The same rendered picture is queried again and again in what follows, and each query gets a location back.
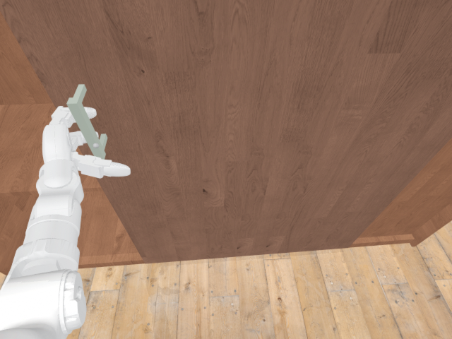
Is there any robot left hand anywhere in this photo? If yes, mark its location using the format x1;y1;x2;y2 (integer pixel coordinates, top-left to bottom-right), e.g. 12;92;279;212
42;106;131;178

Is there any robot left forearm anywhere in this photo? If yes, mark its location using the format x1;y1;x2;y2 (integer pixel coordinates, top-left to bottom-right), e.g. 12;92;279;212
0;160;84;295

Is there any robot left upper arm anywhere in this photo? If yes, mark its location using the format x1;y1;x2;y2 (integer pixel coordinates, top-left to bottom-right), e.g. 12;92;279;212
0;269;87;339

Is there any handle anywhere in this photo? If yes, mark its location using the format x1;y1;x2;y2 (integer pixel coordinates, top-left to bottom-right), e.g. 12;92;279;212
66;84;107;160

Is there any wardrobe door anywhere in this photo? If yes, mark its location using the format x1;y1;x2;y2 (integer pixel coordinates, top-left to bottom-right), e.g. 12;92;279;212
0;0;452;264
358;138;452;238

